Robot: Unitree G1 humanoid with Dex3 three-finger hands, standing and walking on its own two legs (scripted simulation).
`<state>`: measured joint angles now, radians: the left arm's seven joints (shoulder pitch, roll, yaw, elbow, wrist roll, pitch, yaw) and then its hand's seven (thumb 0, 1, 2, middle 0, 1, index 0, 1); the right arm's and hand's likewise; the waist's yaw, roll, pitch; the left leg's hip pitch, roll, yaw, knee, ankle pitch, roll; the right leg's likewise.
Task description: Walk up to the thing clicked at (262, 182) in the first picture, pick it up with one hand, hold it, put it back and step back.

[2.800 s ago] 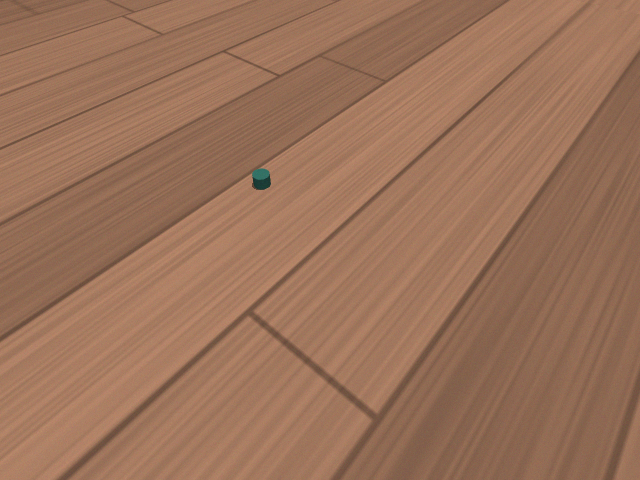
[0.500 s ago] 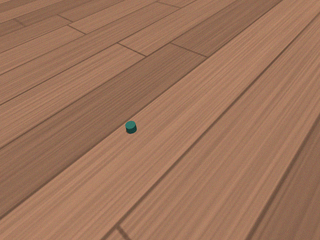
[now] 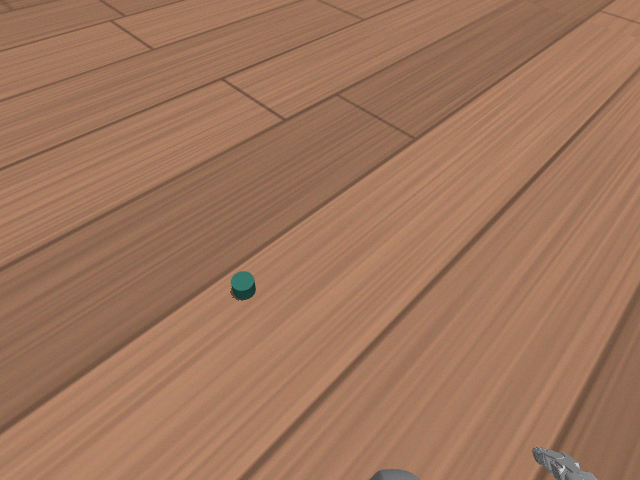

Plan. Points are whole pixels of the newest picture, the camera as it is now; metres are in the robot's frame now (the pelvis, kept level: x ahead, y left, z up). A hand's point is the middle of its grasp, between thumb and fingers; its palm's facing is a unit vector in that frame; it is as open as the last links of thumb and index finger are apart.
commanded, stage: walk up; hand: left
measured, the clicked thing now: (243, 285) +0.83 +0.24 -0.73
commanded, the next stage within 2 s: none
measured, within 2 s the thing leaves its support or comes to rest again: neither
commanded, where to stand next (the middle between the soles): +0.43 +0.03 m, yaw -3 degrees
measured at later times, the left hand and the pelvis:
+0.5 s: hand (116, 440) +0.20 +0.28 -0.11, palm faces -0.03 -0.90 -0.43, open 7.4 cm; pelvis +0.16 -0.01 +0.00, yaw +0 degrees
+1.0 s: hand (141, 309) +0.41 +0.31 -0.14, palm faces -0.14 -0.91 -0.38, open 7.4 cm; pelvis +0.31 +0.04 +0.00, yaw -3 degrees
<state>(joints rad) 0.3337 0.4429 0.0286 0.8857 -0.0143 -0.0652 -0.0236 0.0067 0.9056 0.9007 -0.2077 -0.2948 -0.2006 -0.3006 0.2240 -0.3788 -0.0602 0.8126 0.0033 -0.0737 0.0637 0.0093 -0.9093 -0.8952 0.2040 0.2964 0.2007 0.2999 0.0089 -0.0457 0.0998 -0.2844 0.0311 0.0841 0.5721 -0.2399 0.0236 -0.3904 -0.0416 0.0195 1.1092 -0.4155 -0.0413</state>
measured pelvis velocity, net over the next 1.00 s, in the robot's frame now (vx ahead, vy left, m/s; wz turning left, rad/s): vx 0.31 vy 0.04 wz -0.05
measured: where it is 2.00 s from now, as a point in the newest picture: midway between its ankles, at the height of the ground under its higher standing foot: (298, 413)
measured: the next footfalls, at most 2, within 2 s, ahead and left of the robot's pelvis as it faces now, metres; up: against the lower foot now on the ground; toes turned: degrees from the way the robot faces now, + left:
right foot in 0.22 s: +0.22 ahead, -0.15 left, +0.00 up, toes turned -6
left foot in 0.62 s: +0.34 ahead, +0.16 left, +0.00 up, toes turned +4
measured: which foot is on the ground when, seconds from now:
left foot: down 0.00-0.24, up 0.26-0.60, down 0.62-1.00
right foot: up 0.00-0.20, down 0.22-0.64, up 0.66-1.00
